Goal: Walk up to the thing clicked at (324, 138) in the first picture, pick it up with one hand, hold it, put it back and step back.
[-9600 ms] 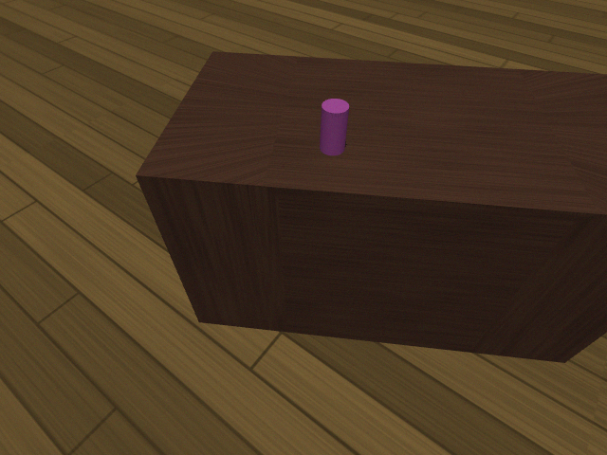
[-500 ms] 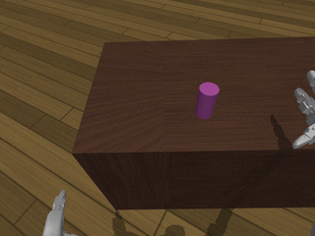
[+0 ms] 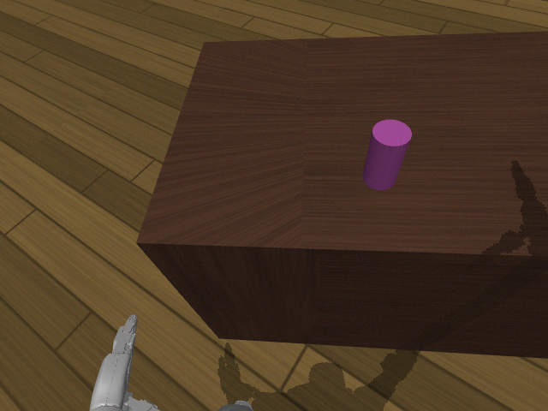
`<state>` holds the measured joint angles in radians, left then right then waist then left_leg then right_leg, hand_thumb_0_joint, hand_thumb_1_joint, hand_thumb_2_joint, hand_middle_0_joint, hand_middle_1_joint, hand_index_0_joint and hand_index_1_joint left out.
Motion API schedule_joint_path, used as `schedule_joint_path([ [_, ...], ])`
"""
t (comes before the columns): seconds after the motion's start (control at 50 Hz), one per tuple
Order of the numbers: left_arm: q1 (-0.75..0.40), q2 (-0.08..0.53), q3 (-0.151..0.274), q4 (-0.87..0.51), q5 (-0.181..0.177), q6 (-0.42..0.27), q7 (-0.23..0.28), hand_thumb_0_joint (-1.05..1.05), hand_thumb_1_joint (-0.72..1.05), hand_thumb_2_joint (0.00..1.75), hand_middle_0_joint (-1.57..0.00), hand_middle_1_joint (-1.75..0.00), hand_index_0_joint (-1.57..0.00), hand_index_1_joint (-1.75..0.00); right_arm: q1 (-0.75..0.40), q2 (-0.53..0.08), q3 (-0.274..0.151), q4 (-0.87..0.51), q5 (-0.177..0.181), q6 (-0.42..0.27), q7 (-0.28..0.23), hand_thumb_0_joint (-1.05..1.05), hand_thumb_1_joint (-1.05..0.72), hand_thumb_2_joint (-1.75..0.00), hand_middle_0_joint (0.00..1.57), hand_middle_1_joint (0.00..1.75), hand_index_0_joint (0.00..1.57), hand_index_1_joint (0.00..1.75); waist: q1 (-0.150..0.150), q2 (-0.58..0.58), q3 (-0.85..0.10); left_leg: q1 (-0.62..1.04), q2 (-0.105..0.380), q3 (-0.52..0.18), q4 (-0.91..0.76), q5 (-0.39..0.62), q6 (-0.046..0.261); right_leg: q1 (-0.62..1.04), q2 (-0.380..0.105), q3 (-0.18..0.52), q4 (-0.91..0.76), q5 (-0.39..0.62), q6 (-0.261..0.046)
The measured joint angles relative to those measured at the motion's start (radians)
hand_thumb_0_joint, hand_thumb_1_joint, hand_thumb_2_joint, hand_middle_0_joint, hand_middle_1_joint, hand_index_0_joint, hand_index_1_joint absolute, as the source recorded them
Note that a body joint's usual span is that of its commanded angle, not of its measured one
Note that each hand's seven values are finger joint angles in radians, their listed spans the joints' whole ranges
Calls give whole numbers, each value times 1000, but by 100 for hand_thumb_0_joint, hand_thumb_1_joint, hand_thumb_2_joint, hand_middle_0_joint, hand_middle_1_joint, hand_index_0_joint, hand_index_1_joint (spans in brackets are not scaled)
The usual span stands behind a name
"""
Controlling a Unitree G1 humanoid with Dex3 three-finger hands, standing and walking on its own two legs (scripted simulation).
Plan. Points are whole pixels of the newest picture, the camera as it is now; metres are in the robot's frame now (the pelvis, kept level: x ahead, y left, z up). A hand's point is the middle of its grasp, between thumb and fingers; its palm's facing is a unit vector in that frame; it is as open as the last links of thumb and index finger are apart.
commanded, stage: go down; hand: right
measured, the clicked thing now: (385, 156) +0.53 -0.13 +0.01
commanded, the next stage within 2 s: approach in 1.20 s
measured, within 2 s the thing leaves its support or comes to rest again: neither
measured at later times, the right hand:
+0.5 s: hand out of the picture +0.46 -0.32 +0.14, palm faces +0.05 +1.00 +0.02, open 17.8 cm
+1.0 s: hand out of the picture +0.49 -0.31 +0.15, palm faces +0.05 +1.00 +0.03, open 17.8 cm
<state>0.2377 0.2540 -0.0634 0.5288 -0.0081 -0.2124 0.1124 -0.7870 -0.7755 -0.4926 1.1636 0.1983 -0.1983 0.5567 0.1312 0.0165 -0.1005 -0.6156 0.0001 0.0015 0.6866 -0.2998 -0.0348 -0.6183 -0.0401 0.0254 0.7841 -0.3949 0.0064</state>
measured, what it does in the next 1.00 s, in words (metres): stands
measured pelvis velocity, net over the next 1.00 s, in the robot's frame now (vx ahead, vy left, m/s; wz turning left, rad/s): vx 0.00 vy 0.00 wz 0.01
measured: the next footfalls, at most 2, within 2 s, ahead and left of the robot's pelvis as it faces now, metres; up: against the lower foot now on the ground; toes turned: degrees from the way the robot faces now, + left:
none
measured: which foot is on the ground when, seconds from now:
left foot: down 0.00-1.00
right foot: down 0.00-1.00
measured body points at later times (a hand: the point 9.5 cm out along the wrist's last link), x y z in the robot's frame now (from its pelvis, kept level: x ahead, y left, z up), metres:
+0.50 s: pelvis +0.00 +0.00 -0.01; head +0.08 -0.04 +0.43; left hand +0.14 +0.25 -0.05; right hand +0.46 -0.37 +0.14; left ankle +0.02 +0.15 -0.71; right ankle -0.01 -0.12 -0.71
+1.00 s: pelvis +0.00 +0.00 -0.02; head +0.10 -0.04 +0.42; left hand +0.14 +0.25 -0.06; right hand +0.48 -0.37 +0.15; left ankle +0.02 +0.15 -0.71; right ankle -0.01 -0.12 -0.71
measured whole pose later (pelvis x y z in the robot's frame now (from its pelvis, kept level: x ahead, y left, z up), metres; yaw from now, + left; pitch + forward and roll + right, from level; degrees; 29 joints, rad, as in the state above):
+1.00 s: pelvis +0.00 +0.00 -0.02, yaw +1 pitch +19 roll +4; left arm 0.28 0.26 -0.08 0.35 0.01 -0.18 0.07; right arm -1.02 -0.92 -0.53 1.31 0.08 -0.15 0.54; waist 0.21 0.00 -0.13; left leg -0.80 -0.01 0.01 0.82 -0.34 -0.04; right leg -0.82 -0.05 0.04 0.94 -0.45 0.00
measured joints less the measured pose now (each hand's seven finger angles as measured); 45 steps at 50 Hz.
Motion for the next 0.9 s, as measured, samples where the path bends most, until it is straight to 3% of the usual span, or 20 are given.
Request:
schedule_joint_path([
  [0.38,39,5,-10,-114,8,14,-27,-1,-53,6,-6,-6,-5,-5,-103,-59,-17,68,-58,29,-15,-1,61,-2,6,5,5,5,30,-6,-14,-76,-6,3,50,-14,-1,-81,-5,5,63,-21,-2],
  [0.9,47,2,-18,-166,20,31,-42,-1,-54,6,-6,-6,-5,-6,-215,-125,-38,129,-105,45,-13,-1,61,-2,6,5,5,5,65,-19,-29,-172,-11,9,119,-41,-2,-182,-9,14,139,-52,-2],
])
